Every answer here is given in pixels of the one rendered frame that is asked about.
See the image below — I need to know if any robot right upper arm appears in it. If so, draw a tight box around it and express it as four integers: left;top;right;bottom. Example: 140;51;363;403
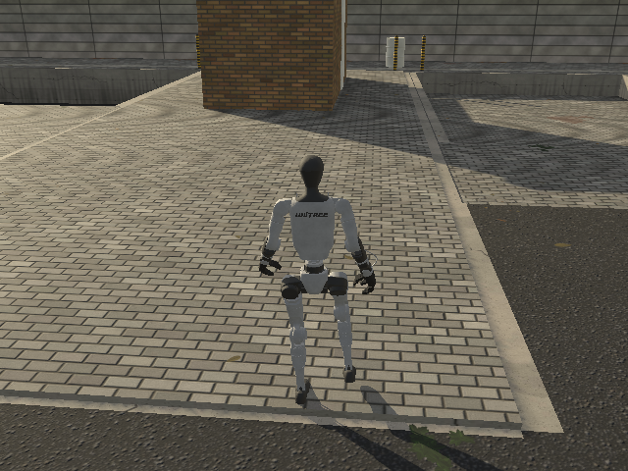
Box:
333;197;361;252

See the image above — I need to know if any right robot hand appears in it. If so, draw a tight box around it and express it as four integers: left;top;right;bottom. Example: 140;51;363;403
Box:
353;271;376;294

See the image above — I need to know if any robot head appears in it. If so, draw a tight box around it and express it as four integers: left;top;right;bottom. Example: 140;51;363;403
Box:
295;155;329;202

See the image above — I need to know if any robot right forearm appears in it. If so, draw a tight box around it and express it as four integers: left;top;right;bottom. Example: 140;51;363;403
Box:
351;237;373;277

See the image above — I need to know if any left robot hand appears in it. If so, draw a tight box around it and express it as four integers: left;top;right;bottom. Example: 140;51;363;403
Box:
258;260;282;276

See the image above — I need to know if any right robot shin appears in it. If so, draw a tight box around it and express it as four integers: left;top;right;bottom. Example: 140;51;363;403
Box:
338;304;352;371

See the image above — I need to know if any robot left forearm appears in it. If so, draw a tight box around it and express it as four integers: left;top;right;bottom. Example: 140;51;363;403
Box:
260;236;276;265

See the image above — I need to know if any robot left upper arm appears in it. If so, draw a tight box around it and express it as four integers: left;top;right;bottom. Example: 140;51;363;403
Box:
265;198;291;251

